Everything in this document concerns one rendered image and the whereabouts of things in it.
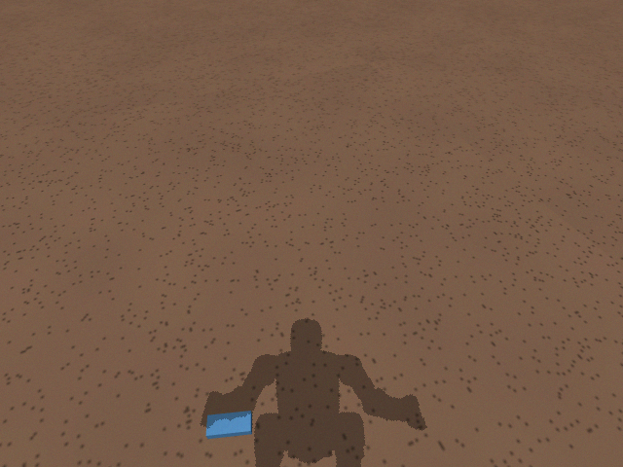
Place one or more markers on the small box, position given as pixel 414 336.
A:
pixel 228 424

